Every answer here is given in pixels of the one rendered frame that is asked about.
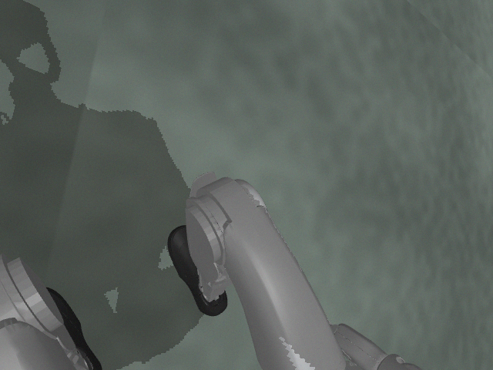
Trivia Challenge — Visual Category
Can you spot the right robot arm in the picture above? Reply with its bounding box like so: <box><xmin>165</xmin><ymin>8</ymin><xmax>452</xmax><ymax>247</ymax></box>
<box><xmin>377</xmin><ymin>354</ymin><xmax>422</xmax><ymax>370</ymax></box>

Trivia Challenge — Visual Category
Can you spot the right robot foot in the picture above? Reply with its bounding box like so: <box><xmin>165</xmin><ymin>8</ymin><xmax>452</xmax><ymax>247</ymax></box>
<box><xmin>168</xmin><ymin>225</ymin><xmax>227</xmax><ymax>316</ymax></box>

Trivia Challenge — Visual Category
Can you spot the left robot foot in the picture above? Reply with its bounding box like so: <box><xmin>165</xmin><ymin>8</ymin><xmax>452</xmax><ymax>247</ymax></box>
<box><xmin>47</xmin><ymin>288</ymin><xmax>102</xmax><ymax>370</ymax></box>

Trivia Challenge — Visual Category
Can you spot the right robot hand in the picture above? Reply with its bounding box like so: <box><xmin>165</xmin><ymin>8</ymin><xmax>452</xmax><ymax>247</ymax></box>
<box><xmin>328</xmin><ymin>320</ymin><xmax>388</xmax><ymax>370</ymax></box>

